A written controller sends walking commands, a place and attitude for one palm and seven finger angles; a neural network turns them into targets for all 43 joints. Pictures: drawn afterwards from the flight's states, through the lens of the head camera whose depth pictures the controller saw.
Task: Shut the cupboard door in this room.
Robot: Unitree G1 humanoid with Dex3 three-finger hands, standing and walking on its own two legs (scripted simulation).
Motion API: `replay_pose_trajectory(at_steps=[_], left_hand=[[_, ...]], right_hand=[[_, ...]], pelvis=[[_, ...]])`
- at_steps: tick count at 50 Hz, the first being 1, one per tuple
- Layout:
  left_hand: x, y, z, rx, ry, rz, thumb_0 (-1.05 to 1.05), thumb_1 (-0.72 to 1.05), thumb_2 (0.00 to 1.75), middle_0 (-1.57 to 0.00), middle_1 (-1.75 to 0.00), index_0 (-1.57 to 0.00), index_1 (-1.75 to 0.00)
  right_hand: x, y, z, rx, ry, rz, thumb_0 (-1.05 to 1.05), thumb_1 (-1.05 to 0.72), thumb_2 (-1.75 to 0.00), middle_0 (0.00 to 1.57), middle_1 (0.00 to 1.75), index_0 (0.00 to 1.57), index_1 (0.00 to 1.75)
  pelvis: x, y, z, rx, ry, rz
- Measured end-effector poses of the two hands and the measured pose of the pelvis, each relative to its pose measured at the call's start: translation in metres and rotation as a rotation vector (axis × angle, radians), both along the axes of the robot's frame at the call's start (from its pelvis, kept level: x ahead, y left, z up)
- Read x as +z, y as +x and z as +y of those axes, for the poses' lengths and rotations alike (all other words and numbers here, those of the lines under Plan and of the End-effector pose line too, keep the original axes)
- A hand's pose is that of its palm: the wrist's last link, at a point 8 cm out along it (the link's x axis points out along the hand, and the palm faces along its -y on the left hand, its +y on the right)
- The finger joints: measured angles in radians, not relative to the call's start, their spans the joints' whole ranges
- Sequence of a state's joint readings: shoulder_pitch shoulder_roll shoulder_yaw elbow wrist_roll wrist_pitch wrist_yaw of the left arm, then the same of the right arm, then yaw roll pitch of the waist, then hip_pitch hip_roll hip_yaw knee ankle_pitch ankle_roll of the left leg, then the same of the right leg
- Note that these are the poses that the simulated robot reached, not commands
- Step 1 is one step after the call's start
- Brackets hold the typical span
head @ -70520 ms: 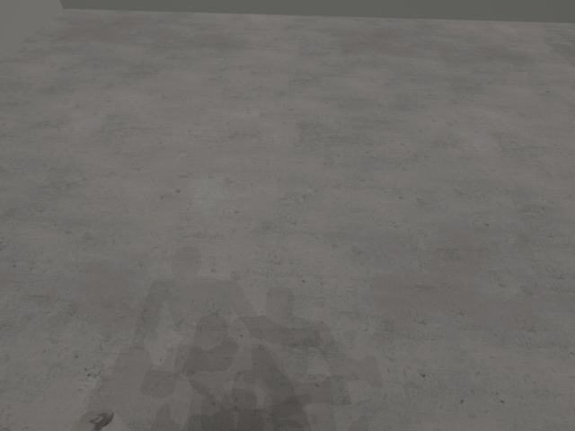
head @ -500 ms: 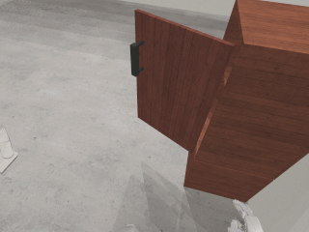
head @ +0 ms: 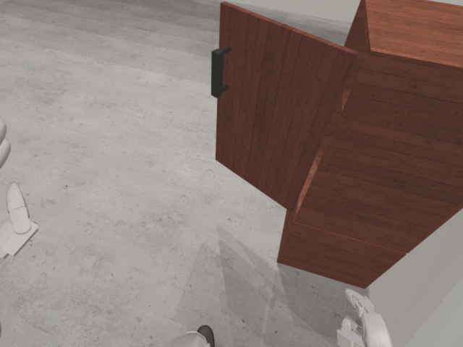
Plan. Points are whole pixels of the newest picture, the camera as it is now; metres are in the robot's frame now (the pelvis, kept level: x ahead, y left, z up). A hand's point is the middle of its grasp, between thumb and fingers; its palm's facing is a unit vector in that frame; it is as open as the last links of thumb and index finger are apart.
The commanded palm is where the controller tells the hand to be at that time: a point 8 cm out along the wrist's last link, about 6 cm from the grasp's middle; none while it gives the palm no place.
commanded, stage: step back with the hand held close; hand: left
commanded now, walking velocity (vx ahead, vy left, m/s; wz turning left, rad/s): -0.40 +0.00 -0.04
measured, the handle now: (222, 72) +0.82 +0.11 +0.05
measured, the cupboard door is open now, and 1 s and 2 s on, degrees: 65 65 65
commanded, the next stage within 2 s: stop stepping back and stand still in 0.20 s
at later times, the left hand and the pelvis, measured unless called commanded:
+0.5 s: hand out of the picture +0.09 +0.31 +0.19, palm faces +0.33 -0.83 -0.44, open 7.4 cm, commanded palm +0.06 +0.36 +0.20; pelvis -0.10 +0.07 +0.00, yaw -4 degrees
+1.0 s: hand out of the picture +0.06 +0.41 +0.20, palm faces +0.42 -0.83 -0.37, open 7.4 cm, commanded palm +0.01 +0.44 +0.20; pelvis -0.16 +0.16 +0.01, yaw -6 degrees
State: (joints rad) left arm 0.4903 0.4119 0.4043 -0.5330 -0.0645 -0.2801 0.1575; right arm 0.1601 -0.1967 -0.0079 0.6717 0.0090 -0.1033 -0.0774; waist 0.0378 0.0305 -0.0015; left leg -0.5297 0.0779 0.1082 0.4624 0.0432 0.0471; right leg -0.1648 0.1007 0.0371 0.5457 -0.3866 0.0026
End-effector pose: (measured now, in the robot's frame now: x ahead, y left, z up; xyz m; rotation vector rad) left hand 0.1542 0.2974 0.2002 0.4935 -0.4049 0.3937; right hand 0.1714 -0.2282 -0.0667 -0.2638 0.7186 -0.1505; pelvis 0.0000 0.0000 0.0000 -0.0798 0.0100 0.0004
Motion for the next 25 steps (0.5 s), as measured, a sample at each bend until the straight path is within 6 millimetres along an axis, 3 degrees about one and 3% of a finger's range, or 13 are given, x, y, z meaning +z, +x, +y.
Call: replay_pose_trajectory(at_steps=[6, 11, 17, 21, 25], left_hand=[[0.010, -0.013, 0.006, -0.062, 0.027, -0.050, 0.01, 0.89, 0.90, -0.22, -0.30, -0.22, -0.30], [0.009, -0.022, 0.030, -0.056, 0.042, -0.055, 0.01, 0.89, 0.90, -0.22, -0.30, -0.22, -0.30], [-0.005, -0.027, 0.062, -0.051, 0.002, 0.025, 0.01, 0.89, 0.90, -0.22, -0.30, -0.21, -0.30], [-0.003, -0.059, 0.061, -0.087, 0.000, 0.089, 0.01, 0.89, 0.90, -0.21, -0.30, -0.21, -0.30], [0.009, -0.097, 0.060, -0.126, 0.060, 0.046, 0.01, 0.89, 0.90, -0.22, -0.30, -0.22, -0.30]], right_hand=[[0.016, -0.020, 0.007, -0.036, 0.001, -0.063, 0.02, -0.90, -0.90, 0.20, 0.30, 0.20, 0.30], [0.017, -0.047, 0.011, -0.068, -0.048, -0.034, 0.01, -0.90, -0.90, 0.20, 0.30, 0.20, 0.30], [0.015, -0.082, 0.029, -0.073, -0.062, 0.034, 0.02, -0.90, -0.90, 0.20, 0.30, 0.20, 0.30], [0.022, -0.102, 0.049, -0.044, -0.026, 0.008, 0.02, -0.90, -0.90, 0.20, 0.30, 0.20, 0.30], [0.014, -0.123, 0.065, -0.021, -0.028, 0.010, 0.02, -0.90, -0.90, 0.20, 0.30, 0.20, 0.30]], pelvis=[[0.002, -0.015, 0.007, 0.012, 0.006, -0.021], [0.001, -0.019, 0.027, -0.004, 0.003, -0.021], [0.005, -0.054, 0.048, -0.011, -0.044, -0.006], [0.010, -0.077, 0.057, -0.020, -0.034, 0.015], [0.001, -0.100, 0.071, -0.069, 0.010, -0.011]])
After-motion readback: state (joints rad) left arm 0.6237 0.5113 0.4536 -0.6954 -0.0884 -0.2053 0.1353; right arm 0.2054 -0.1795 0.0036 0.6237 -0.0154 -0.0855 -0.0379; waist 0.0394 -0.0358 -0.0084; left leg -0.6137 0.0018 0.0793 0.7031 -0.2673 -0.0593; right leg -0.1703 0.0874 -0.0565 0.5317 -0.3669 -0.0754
